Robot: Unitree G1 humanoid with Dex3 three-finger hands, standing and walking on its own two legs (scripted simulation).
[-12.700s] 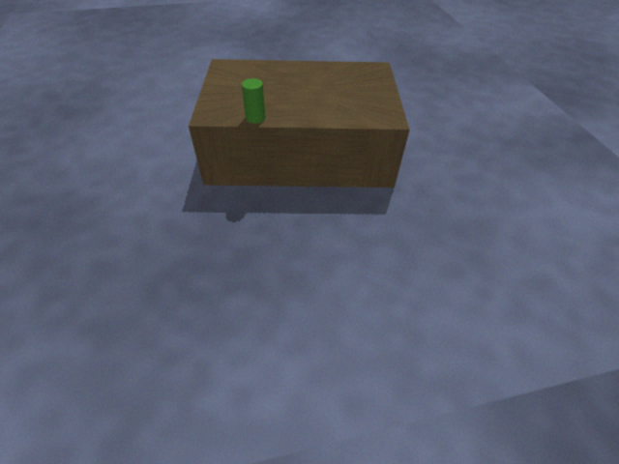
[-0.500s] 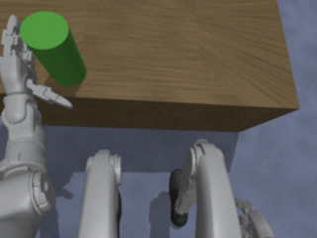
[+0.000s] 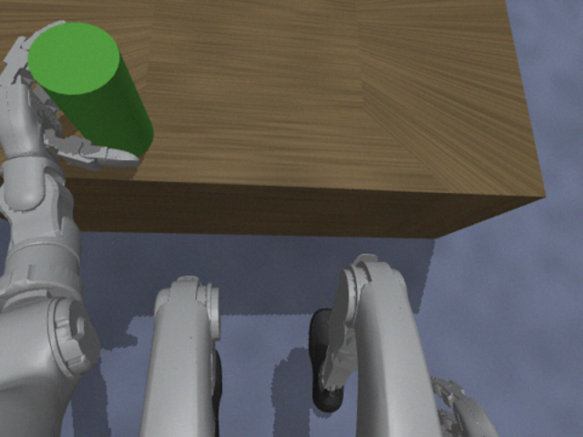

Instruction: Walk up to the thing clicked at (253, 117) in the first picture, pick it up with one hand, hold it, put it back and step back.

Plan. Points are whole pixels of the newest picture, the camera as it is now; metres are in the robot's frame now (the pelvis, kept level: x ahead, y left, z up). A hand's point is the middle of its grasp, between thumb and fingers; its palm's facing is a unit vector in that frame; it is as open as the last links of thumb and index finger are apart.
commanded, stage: close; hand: left
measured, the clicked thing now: (102, 102) +0.52 +0.19 -0.01
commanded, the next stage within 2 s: settle in 0.36 s
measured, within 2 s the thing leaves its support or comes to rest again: leaves its support in 0.86 s
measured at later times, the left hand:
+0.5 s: hand (88, 102) +0.52 +0.21 +0.00, palm faces +0.15 -0.99 +0.00, open 11.2 cm
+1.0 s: hand (86, 94) +0.52 +0.20 +0.02, palm faces +0.16 -0.99 -0.07, open 11.6 cm
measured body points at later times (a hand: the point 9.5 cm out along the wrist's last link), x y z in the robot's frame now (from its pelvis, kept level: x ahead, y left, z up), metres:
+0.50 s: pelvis -0.01 +0.00 +0.00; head +0.21 +0.03 +0.39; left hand +0.50 +0.26 +0.00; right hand +0.07 -0.28 -0.12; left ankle +0.07 +0.11 -0.38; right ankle +0.13 -0.14 -0.38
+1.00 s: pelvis +0.01 +0.00 +0.04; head +0.22 +0.02 +0.44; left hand +0.50 +0.25 +0.03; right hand +0.06 -0.27 -0.08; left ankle +0.07 +0.11 -0.38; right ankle +0.13 -0.14 -0.38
